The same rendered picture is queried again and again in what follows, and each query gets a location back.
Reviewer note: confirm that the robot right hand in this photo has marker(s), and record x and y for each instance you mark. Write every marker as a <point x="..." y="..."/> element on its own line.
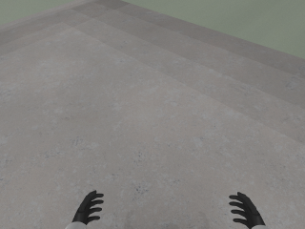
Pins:
<point x="250" y="213"/>

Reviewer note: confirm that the robot left hand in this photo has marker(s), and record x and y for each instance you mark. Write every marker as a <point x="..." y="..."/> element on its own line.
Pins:
<point x="84" y="210"/>

